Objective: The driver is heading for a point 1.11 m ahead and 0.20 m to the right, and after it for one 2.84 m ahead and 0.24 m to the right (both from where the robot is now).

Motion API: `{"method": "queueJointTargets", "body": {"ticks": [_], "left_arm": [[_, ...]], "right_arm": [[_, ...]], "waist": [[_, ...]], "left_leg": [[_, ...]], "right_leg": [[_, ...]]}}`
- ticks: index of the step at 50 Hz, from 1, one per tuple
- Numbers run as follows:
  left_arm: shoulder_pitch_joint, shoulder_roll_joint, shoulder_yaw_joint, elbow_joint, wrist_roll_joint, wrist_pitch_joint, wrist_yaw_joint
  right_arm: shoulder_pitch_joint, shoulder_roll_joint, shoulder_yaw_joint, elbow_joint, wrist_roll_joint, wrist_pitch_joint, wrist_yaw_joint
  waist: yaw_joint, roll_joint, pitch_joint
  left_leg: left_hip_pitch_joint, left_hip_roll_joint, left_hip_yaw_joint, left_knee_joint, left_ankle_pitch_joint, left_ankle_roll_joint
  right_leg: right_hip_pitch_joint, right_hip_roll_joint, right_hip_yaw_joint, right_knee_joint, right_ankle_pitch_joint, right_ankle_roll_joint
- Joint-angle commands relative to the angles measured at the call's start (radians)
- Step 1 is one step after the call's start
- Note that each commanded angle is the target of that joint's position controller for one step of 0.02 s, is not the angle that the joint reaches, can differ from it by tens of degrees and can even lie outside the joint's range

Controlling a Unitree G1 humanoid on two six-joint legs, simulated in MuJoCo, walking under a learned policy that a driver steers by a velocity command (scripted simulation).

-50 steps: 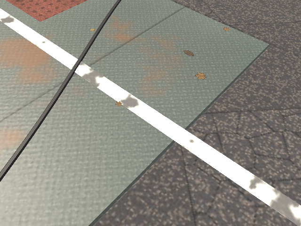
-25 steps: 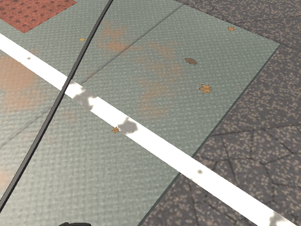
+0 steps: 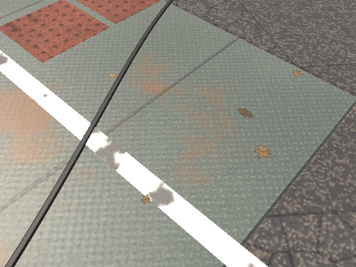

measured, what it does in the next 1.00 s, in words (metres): walks ahead: right foot, then left foot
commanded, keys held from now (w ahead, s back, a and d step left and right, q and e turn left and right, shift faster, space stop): no key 0.20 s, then w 0.42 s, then w+e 0.38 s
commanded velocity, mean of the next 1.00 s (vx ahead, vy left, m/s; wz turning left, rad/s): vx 0.30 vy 0.00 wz -0.12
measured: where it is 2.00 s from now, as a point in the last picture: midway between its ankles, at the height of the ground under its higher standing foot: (231, 183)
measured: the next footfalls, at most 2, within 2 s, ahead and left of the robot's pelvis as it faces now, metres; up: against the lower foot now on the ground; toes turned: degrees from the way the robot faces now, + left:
right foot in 0.18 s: +0.03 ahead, -0.11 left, +0.00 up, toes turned +0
left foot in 0.56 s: +0.16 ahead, +0.12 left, +0.00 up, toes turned +3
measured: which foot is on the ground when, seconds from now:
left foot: down 0.00-0.32, up 0.34-0.54, down 0.56-1.00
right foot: up 0.00-0.16, down 0.18-0.58, up 0.60-1.00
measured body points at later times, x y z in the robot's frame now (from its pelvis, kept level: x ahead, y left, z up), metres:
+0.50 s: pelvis +0.07 +0.01 +0.01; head +0.06 +0.02 +0.46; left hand -0.03 +0.24 -0.14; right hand +0.12 -0.23 -0.13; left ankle +0.09 +0.10 -0.71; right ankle -0.01 -0.11 -0.73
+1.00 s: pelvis +0.28 +0.02 -0.01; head +0.32 +0.01 +0.44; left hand +0.49 +0.21 -0.13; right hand +0.16 -0.19 -0.15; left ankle +0.12 +0.11 -0.73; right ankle +0.43 -0.08 -0.71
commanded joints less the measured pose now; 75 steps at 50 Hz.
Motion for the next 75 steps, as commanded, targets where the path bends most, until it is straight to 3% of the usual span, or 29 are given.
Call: {"method": "queueJointTargets", "body": {"ticks": [1,6,9,14,16,18,19,25,27,28,29,30,31,33,35,39,46,49,51,52,53,54,55,56,58,60,64,70,75], "left_arm": [[0.146,0.079,0.021,0.016,-0.003,0.037,0.013],[0.105,0.006,0.009,0.039,0.016,0.078,0.003],[0.089,0.029,0.007,0.047,0.023,0.079,0.008],[0.084,0.063,0.016,0.032,0.021,0.051,0.005],[0.108,0.086,0.025,0.024,0.014,0.040,0.004],[0.139,0.151,0.054,0.031,0.015,0.032,0.007],[0.135,0.153,0.061,0.027,0.017,0.029,0.008],[0.114,0.145,0.073,0.019,0.019,-0.002,0.000],[0.085,0.155,0.078,0.011,0.012,-0.004,-0.005],[0.076,0.142,0.074,0.004,0.015,-0.011,-0.008],[0.039,0.084,0.056,-0.031,0.008,-0.020,-0.019],[0.027,0.061,0.052,-0.074,0.013,-0.024,-0.025],[-0.030,0.121,0.069,-0.089,0.037,-0.018,-0.031],[-0.050,0.077,0.063,-0.088,0.023,-0.020,-0.050],[-0.034,0.073,0.067,-0.081,0.028,-0.006,-0.058],[-0.120,0.065,0.071,-0.118,0.025,0.017,-0.064],[-0.376,0.051,0.050,-0.244,0.021,0.020,-0.082],[-0.312,0.085,0.065,-0.239,0.025,0.019,-0.072],[-0.138,0.122,0.088,-0.191,0.028,0.015,-0.065],[-0.014,0.156,0.107,-0.152,0.036,0.011,-0.061],[0.085,0.244,0.137,-0.143,0.046,0.011,-0.050],[0.030,0.323,0.151,-0.173,0.036,0.023,-0.051],[0.015,0.303,0.147,-0.172,0.014,0.036,-0.047],[-0.046,0.258,0.133,-0.175,0.009,0.034,-0.039],[-0.113,0.188,0.113,-0.182,0.006,0.018,-0.033],[-0.112,0.177,0.104,-0.183,-0.002,-0.003,-0.029],[-0.026,0.223,0.110,-0.177,-0.008,-0.015,-0.031],[0.115,0.205,0.099,-0.164,-0.004,-0.010,-0.027],[0.184,0.200,0.085,-0.147,0.012,-0.014,-0.011]], "right_arm": [[0.193,-0.101,-0.012,0.025,0.006,0.007,-0.003],[0.056,-0.109,-0.008,0.020,0.006,0.034,-0.019],[0.073,-0.119,-0.017,0.036,0.021,0.044,-0.011],[0.139,-0.118,-0.036,0.055,0.014,0.060,0.006],[0.100,-0.092,-0.035,0.032,0.011,0.050,0.018],[0.026,-0.059,-0.029,-0.004,-0.005,0.031,0.032],[0.008,-0.085,-0.036,-0.017,-0.013,0.022,0.037],[0.009,-0.082,-0.046,-0.057,-0.001,-0.013,0.055],[0.135,-0.075,-0.052,-0.017,0.007,-0.018,0.052],[0.254,-0.106,-0.067,0.022,0.007,-0.023,0.042],[0.404,-0.199,-0.093,0.047,-0.007,-0.032,0.027],[0.514,-0.280,-0.109,0.080,-0.005,-0.023,0.025],[0.432,-0.215,-0.090,0.068,-0.007,-0.013,0.024],[0.257,-0.165,-0.072,0.010,-0.007,-0.024,0.031],[0.234,-0.127,-0.055,0.009,-0.003,-0.040,0.023],[0.327,-0.120,-0.042,0.050,-0.003,-0.057,0.011],[0.342,-0.139,-0.036,0.060,0.001,-0.067,-0.002],[0.333,-0.174,-0.045,0.063,0.002,-0.062,-0.013],[0.313,-0.201,-0.055,0.053,-0.004,-0.045,-0.016],[0.302,-0.212,-0.059,0.041,-0.003,-0.038,-0.010],[0.295,-0.189,-0.056,0.005,-0.002,-0.037,0.001],[0.324,-0.101,-0.046,-0.068,0.018,-0.043,0.023],[0.194,-0.177,-0.057,-0.100,0.008,-0.056,0.030],[0.129,-0.183,-0.057,-0.130,0.014,-0.069,0.034],[0.134,-0.168,-0.058,-0.124,-0.004,-0.060,0.026],[0.166,-0.144,-0.054,-0.125,-0.028,-0.018,0.032],[0.034,-0.151,-0.056,-0.189,-0.030,0.018,0.040],[-0.157,-0.159,-0.052,-0.262,-0.023,0.022,0.053],[-0.294,-0.151,-0.033,-0.318,-0.014,0.007,0.066]], "waist": [[-0.051,0.153,-0.151],[0.020,0.101,-0.062],[0.008,0.072,-0.026],[-0.026,-0.008,0.051],[-0.007,-0.067,0.077],[0.021,-0.171,0.109],[0.022,-0.145,0.109],[-0.018,-0.099,0.091],[-0.078,-0.067,0.066],[-0.124,-0.021,0.019],[-0.190,0.169,-0.049],[-0.194,0.338,-0.072],[-0.139,0.177,0.001],[-0.065,0.056,0.052],[-0.032,0.066,0.043],[-0.030,0.076,0.039],[-0.052,0.093,0.082],[-0.009,0.106,0.020],[0.062,0.125,-0.083],[0.119,0.108,-0.144],[0.158,0.003,-0.230],[0.059,-0.218,-0.314],[0.086,-0.057,-0.257],[0.054,-0.010,-0.139],[-0.031,0.094,-0.048],[-0.068,0.064,-0.058],[-0.041,0.012,-0.025],[0.042,-0.033,-0.026],[0.086,-0.050,0.003]], "left_leg": [[0.275,0.366,-0.381,-0.147,0.589,0.245],[0.037,0.216,-0.243,-0.279,0.017,0.095],[-0.021,0.168,-0.220,-0.296,-0.283,0.017],[0.051,0.094,-0.174,-0.196,-0.476,0.035],[-0.028,0.048,-0.125,-0.089,-0.420,0.032],[-0.175,-0.015,0.002,0.128,-0.200,0.000],[-0.222,0.018,-0.015,0.201,-0.192,0.001],[-0.099,0.027,0.015,0.096,-0.204,0.001],[0.163,-0.023,0.058,-0.044,-0.126,0.002],[0.358,-0.010,0.012,-0.076,-0.132,0.011],[0.529,0.203,-0.287,-0.221,-0.327,0.063],[0.583,0.403,-0.663,-0.364,-0.466,0.158],[0.475,0.411,-0.650,-0.350,-0.462,0.178],[0.321,0.337,-0.441,-0.376,-0.312,0.133],[0.284,0.280,-0.284,-0.398,-0.124,0.094],[0.335,0.260,-0.105,-0.375,0.236,0.078],[0.310,0.249,0.073,-0.372,0.446,0.061],[0.411,0.268,0.129,-0.202,0.849,0.045],[0.420,0.276,0.148,0.081,0.969,0.044],[0.331,0.259,0.160,0.299,0.839,0.031],[0.124,0.212,0.167,0.640,0.442,0.008],[-0.277,-0.028,0.059,1.003,-0.380,-0.042],[-0.406,0.021,-0.103,1.016,-0.290,-0.025],[-0.428,0.077,-0.109,0.937,-0.188,-0.019],[-0.291,0.136,-0.113,0.759,-0.134,-0.036],[-0.208,0.145,-0.108,0.679,-0.142,-0.065],[-0.293,0.149,-0.072,0.518,-0.027,-0.113],[-0.401,0.119,-0.058,0.296,0.170,-0.108],[-0.392,0.071,-0.018,0.133,0.158,-0.069]], "right_leg": [[-0.169,-0.037,0.060,0.192,-0.199,0.015],[-0.038,-0.052,0.064,0.046,0.019,0.049],[0.013,-0.084,0.092,-0.135,0.171,0.046],[-0.193,-0.098,0.151,-0.207,-0.219,-0.021],[-0.154,-0.163,0.269,-0.302,-0.300,-0.065],[-0.038,-0.322,0.468,-0.448,-0.326,-0.132],[-0.019,-0.358,0.489,-0.472,-0.285,-0.153],[-0.024,-0.291,0.318,-0.386,-0.015,-0.131],[-0.158,-0.243,0.245,-0.278,0.069,-0.106],[-0.257,-0.204,0.194,-0.152,0.151,-0.082],[-0.410,-0.100,0.070,0.158,0.145,-0.031],[-0.608,-0.004,-0.009,0.439,-0.103,-0.010],[-0.648,-0.077,0.076,0.583,-0.079,-0.033],[-0.600,-0.135,0.116,0.583,0.096,-0.039],[-0.550,-0.140,0.111,0.546,0.160,-0.021],[-0.626,-0.118,0.084,0.511,0.250,-0.007],[-0.486,-0.083,-0.048,0.116,0.394,-0.032],[-0.372,-0.017,-0.097,0.079,0.314,-0.090],[-0.196,0.041,-0.107,0.051,0.234,-0.138],[-0.019,0.051,-0.074,-0.026,0.230,-0.169],[0.181,-0.147,0.195,-0.069,0.089,-0.233],[0.406,-0.418,0.813,-0.230,0.078,-0.408],[0.360,-0.390,0.796,-0.313,0.014,-0.386],[0.235,-0.374,0.657,-0.331,0.066,-0.339],[0.006,-0.278,0.481,-0.351,0.325,-0.256],[-0.073,-0.217,0.385,-0.355,0.459,-0.236],[-0.086,-0.165,0.342,-0.378,0.497,-0.202],[0.092,-0.156,0.340,-0.356,0.615,-0.114],[0.218,-0.180,0.335,-0.321,0.759,-0.118]]}}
